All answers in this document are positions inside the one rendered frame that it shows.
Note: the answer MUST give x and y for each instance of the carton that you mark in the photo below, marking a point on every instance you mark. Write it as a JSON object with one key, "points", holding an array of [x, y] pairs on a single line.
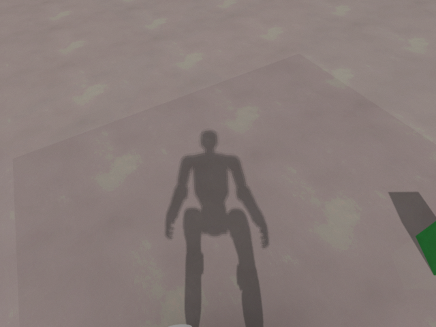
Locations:
{"points": [[427, 242]]}

